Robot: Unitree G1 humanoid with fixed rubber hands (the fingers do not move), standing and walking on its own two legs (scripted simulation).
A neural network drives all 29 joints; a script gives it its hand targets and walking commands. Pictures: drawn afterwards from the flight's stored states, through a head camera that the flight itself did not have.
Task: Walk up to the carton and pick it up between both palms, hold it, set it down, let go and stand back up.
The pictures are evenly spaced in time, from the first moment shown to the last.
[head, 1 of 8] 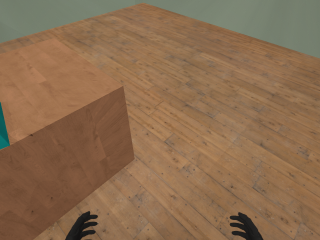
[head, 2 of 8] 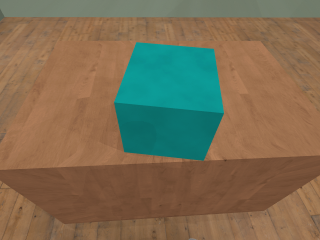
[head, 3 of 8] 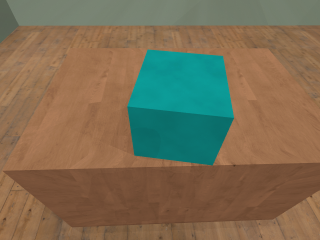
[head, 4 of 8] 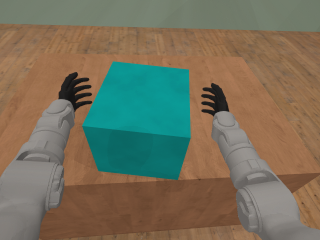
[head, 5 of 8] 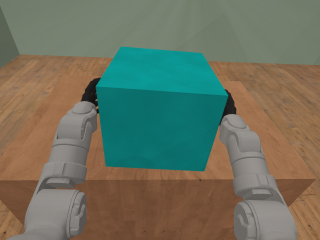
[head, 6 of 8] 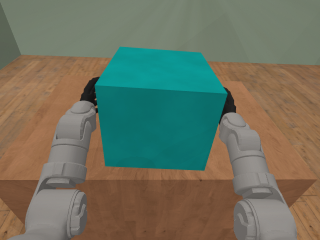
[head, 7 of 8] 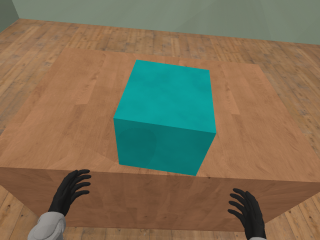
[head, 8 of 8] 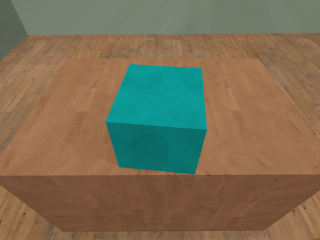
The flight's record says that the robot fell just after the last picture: no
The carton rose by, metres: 0.17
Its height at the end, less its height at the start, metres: +0.00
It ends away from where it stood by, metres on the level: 0.02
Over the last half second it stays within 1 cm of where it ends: yes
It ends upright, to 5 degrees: yes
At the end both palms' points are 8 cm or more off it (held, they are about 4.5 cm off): yes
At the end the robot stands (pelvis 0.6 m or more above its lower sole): yes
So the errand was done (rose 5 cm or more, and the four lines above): yes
